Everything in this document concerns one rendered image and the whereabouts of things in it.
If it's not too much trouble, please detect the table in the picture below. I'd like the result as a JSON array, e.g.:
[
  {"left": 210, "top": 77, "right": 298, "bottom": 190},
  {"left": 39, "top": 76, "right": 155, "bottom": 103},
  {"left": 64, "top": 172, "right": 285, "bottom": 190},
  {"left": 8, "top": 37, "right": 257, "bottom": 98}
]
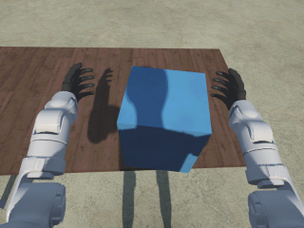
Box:
[{"left": 0, "top": 47, "right": 246, "bottom": 210}]

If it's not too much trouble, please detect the right robot forearm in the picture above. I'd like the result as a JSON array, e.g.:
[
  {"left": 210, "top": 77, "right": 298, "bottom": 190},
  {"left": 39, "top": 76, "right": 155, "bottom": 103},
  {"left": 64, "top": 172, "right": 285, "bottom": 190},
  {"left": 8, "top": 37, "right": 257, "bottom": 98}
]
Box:
[{"left": 228, "top": 100, "right": 304, "bottom": 211}]

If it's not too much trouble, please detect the left robot forearm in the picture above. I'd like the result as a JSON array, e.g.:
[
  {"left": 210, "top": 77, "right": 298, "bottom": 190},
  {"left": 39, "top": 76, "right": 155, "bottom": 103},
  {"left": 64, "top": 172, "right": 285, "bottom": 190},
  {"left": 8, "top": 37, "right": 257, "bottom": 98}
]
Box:
[{"left": 6, "top": 91, "right": 78, "bottom": 222}]

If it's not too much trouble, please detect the robot left hand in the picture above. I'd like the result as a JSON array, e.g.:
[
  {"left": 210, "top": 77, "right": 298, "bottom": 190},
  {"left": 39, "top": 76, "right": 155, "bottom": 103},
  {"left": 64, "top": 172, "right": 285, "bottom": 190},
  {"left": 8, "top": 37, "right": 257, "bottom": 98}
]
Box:
[{"left": 61, "top": 63, "right": 95, "bottom": 103}]

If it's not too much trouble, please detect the robot left upper arm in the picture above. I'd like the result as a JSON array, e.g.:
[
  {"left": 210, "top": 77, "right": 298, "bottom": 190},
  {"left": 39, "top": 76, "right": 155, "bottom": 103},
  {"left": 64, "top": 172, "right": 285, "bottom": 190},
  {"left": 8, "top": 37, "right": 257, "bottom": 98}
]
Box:
[{"left": 0, "top": 182, "right": 67, "bottom": 228}]

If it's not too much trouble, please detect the robot right hand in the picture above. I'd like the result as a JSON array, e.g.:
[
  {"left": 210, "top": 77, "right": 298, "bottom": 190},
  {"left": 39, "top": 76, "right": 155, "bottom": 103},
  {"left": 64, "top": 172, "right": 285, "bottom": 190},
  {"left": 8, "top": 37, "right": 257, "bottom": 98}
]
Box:
[{"left": 210, "top": 68, "right": 246, "bottom": 111}]

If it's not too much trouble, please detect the robot right upper arm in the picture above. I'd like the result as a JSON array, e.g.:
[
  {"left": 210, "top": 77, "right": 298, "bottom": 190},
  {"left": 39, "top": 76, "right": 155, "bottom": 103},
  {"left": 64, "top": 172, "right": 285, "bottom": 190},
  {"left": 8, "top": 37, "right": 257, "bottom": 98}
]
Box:
[{"left": 248, "top": 190, "right": 304, "bottom": 228}]

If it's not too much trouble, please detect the carton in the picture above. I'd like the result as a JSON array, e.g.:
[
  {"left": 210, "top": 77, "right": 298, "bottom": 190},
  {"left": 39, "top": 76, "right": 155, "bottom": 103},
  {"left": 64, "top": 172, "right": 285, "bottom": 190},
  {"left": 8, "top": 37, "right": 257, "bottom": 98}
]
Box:
[{"left": 117, "top": 66, "right": 212, "bottom": 173}]

